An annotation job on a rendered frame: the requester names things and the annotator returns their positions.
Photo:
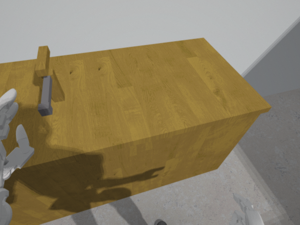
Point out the left robot forearm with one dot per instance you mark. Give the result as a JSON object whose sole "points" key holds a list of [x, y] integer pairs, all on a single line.
{"points": [[5, 208]]}

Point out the counter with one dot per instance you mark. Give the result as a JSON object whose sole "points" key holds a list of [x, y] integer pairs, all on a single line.
{"points": [[124, 121]]}

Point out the tap lever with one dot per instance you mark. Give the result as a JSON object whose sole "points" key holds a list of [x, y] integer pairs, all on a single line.
{"points": [[45, 107]]}

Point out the robot left hand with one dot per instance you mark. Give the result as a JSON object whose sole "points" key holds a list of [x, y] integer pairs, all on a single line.
{"points": [[19, 156]]}

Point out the robot right hand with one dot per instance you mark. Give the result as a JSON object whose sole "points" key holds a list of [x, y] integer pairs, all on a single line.
{"points": [[251, 217]]}

